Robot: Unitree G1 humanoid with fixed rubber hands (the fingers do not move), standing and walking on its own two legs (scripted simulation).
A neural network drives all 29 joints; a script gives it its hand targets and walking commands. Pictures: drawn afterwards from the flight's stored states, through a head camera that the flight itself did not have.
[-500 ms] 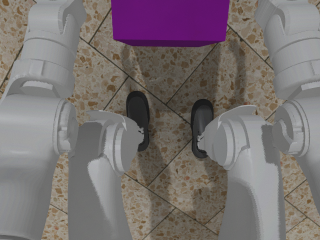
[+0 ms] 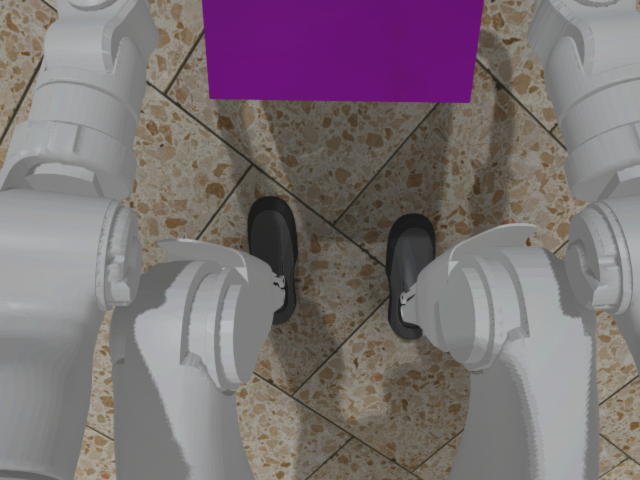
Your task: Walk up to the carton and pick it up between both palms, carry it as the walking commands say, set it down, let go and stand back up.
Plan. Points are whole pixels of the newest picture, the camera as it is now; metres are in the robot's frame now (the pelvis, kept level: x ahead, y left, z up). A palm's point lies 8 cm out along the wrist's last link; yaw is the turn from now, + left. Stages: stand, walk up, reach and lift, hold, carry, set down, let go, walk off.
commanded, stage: reach and lift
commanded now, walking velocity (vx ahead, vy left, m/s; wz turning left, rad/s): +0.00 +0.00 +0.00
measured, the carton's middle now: out of the picture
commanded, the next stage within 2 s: none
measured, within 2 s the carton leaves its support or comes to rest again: leaves its support in 1.38 s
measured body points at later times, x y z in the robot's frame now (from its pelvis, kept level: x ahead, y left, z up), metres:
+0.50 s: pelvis +0.00 +0.00 +0.00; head +0.39 +0.01 +0.21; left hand +0.56 +0.17 -0.21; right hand +0.57 -0.14 -0.20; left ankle +0.15 +0.10 -0.35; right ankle +0.13 -0.11 -0.35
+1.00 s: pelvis +0.00 +0.00 -0.01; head +0.38 +0.01 +0.21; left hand +0.57 +0.17 -0.21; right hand +0.56 -0.13 -0.21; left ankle +0.15 +0.10 -0.35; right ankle +0.13 -0.11 -0.35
